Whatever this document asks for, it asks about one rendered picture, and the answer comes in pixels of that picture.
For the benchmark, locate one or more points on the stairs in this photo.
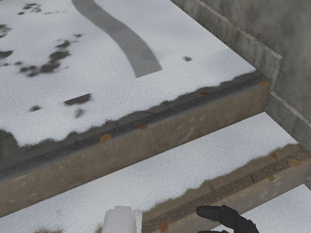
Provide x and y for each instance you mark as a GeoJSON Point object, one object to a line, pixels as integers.
{"type": "Point", "coordinates": [230, 153]}

